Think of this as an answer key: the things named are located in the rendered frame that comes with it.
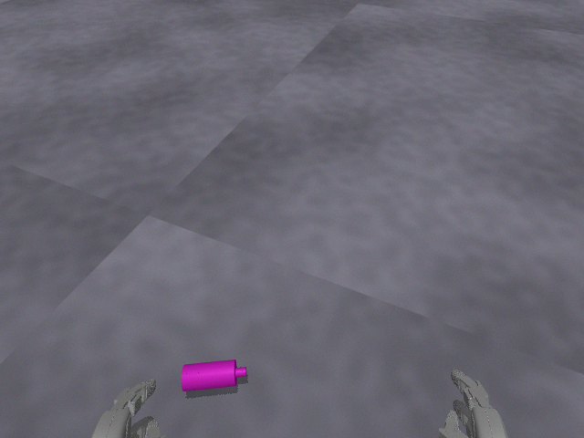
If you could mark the bottle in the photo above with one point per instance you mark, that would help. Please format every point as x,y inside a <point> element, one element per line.
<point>211,375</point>

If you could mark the right robot hand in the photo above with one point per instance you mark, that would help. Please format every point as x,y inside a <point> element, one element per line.
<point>479,418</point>

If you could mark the left robot hand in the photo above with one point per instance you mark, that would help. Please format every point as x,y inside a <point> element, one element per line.
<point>116,423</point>

